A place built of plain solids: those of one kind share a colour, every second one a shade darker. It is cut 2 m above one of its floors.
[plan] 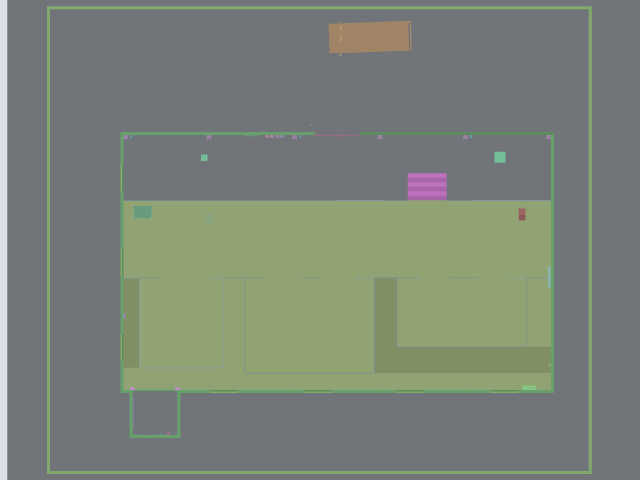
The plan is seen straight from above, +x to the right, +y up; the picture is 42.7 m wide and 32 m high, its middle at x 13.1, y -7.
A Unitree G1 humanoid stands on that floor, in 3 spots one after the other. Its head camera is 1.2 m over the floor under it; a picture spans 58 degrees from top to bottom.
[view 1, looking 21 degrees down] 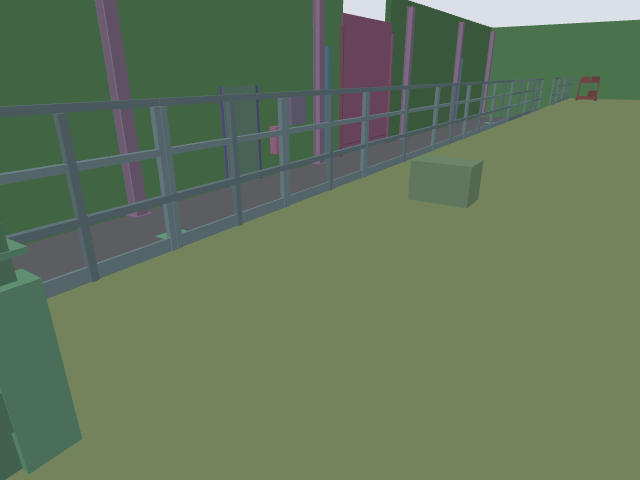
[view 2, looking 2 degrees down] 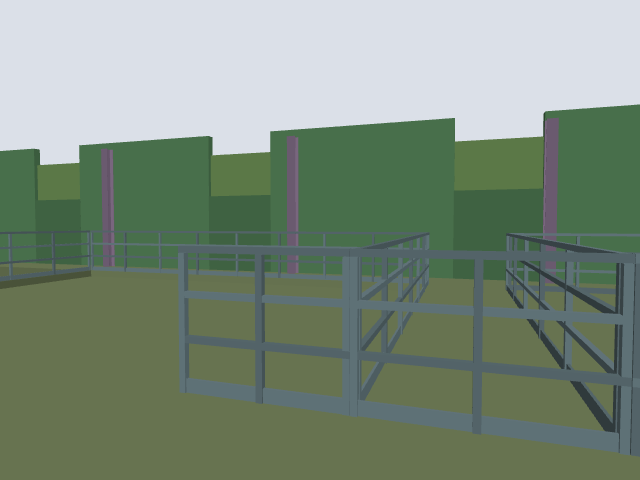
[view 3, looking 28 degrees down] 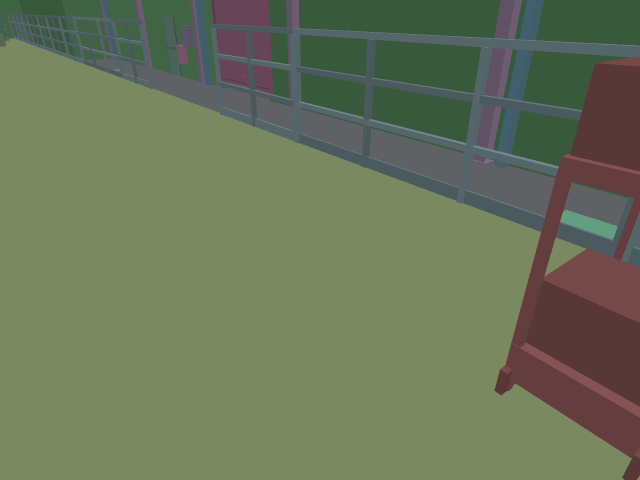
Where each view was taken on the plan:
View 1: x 1.40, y -6.90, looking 34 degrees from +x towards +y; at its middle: raised_floor_bank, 3.35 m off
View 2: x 7.45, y -6.90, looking -72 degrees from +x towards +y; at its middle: wall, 10.63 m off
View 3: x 26.85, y -6.90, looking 142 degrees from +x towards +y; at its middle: raised_floor_bank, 2.56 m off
